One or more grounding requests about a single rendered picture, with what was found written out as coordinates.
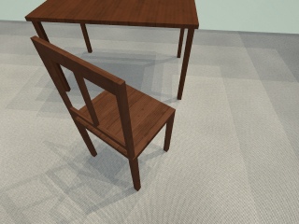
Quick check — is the chair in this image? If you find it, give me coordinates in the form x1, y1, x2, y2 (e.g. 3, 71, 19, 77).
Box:
30, 35, 176, 191

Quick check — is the table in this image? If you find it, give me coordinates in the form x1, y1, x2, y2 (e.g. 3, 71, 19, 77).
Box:
24, 0, 199, 100

